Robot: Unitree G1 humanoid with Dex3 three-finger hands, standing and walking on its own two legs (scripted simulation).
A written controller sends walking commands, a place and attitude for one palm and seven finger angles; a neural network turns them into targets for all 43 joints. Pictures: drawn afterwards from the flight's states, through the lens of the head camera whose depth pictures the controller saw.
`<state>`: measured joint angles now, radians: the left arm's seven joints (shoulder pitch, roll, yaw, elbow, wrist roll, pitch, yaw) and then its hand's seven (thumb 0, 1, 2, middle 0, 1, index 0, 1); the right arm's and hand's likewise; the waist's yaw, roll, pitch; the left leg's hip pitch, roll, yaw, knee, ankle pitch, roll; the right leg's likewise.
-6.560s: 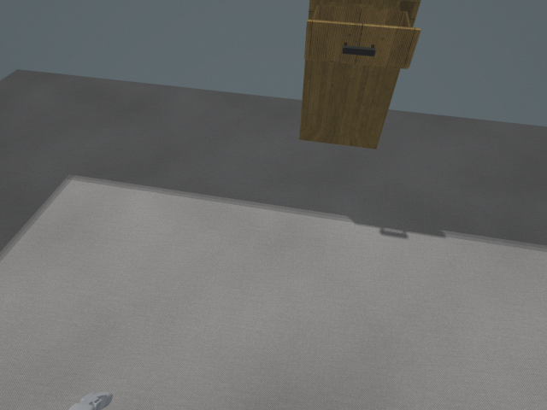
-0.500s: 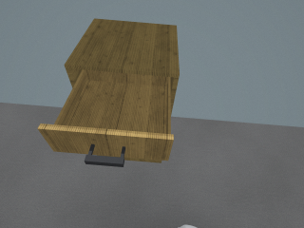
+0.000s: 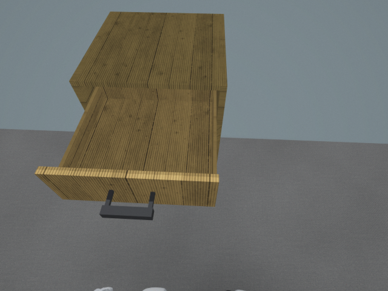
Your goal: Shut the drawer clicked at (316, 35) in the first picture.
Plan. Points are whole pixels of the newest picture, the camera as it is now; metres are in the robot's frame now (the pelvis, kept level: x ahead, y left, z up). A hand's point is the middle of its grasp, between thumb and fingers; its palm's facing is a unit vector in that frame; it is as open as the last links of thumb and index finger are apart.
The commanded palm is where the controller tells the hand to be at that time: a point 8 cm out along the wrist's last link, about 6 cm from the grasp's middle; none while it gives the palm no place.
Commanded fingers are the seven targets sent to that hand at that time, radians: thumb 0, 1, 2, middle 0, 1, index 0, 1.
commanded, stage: come to a stop and stand still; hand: left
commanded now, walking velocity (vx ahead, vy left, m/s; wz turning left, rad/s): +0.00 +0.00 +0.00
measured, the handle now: (129, 203) +0.30 +0.18 -0.06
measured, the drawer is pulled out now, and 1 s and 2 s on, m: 0.30 0.30 0.30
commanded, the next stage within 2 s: look again from close up in 1.78 s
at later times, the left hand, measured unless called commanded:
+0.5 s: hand out of the picture -0.03 +0.25 -0.17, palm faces +0.03 -0.97 -0.23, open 7.4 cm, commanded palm none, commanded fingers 0.00 0.90 0.90 -0.20 -0.30 -0.20 -0.30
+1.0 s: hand out of the picture +0.04 +0.23 -0.17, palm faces +0.01 -0.98 -0.22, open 7.3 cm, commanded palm none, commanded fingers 0.00 0.90 0.90 -0.20 -0.30 -0.20 -0.30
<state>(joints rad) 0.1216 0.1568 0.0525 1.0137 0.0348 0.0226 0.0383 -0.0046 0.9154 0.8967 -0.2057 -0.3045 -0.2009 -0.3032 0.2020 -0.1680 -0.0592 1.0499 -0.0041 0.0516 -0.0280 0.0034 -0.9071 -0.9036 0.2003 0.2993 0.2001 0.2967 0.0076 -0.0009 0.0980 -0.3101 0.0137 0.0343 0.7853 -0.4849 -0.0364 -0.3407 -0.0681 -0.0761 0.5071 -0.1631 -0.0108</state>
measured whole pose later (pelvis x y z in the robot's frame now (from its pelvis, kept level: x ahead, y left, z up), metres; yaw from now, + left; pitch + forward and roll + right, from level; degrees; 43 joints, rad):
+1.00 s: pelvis +0.01 +0.05 +0.00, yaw +0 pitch -1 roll +0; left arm 0.26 0.16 0.00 1.04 0.02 0.00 0.04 0.00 0.92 0.90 -0.20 -0.30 -0.20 -0.30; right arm 0.27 -0.16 0.00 1.08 -0.01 -0.01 -0.02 0.01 -0.91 -0.90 0.20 0.30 0.20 0.30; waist -0.01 0.01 0.02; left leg -0.13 -0.03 0.10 0.44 -0.30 0.05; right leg -0.24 -0.02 0.04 0.48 -0.22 0.02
